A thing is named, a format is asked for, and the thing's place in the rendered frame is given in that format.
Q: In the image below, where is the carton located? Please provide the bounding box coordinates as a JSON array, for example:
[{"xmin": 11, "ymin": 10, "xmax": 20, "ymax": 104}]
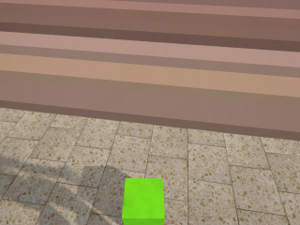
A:
[{"xmin": 122, "ymin": 178, "xmax": 165, "ymax": 225}]

